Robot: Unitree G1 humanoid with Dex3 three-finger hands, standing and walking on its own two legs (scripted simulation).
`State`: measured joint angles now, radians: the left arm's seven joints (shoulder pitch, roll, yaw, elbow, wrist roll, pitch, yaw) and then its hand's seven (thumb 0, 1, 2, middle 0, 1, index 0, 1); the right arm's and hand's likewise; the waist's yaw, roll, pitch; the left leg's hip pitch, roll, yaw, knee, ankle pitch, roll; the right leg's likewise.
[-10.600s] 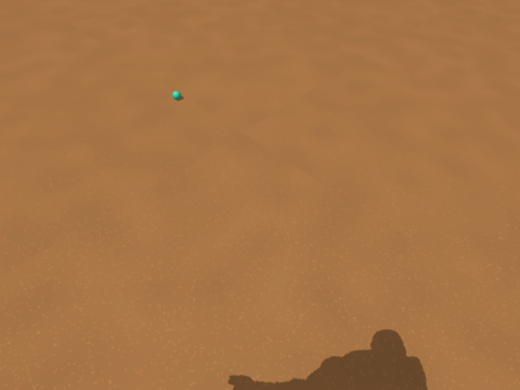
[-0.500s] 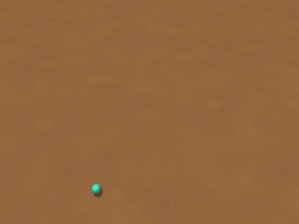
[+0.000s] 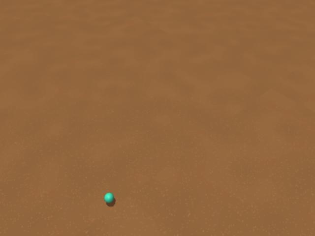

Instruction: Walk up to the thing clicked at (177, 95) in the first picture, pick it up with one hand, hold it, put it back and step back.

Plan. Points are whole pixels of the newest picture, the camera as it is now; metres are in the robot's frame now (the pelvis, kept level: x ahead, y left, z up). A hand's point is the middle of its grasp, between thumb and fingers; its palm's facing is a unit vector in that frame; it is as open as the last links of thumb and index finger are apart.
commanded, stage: walk up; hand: left
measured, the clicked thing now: (109, 197) +0.47 +0.32 -0.75
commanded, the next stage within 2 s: stand in 1.68 s
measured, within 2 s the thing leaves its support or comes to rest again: neither
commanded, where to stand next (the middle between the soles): +0.09 +0.07 m, yaw +0 degrees
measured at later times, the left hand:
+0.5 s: hand out of the picture +0.10 +0.35 -0.17, palm faces -0.02 -0.93 -0.38, open 7.4 cm
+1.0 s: hand (50, 223) +0.20 +0.32 -0.15, palm faces -0.06 -0.94 -0.34, open 7.4 cm
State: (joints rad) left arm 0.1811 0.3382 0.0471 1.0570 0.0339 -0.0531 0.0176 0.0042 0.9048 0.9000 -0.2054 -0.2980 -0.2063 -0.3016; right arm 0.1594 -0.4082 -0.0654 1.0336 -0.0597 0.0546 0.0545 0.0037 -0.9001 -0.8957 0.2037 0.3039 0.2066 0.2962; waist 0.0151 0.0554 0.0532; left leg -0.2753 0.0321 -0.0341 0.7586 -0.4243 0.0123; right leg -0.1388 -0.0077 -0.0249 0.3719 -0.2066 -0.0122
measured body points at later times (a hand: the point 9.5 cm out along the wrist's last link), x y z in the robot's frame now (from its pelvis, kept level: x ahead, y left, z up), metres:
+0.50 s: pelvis +0.06 +0.08 -0.01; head +0.09 +0.08 +0.43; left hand +0.10 +0.40 -0.14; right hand +0.15 -0.21 -0.14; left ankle +0.07 +0.21 -0.74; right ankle +0.05 -0.04 -0.74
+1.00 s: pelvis +0.07 +0.07 +0.00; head +0.09 +0.07 +0.45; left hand +0.20 +0.37 -0.12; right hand +0.16 -0.24 -0.12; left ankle +0.08 +0.21 -0.74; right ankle +0.05 -0.04 -0.74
